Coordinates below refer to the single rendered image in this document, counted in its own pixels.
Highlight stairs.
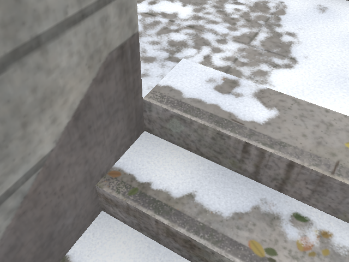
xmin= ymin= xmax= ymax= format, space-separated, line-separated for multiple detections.
xmin=60 ymin=99 xmax=349 ymax=262

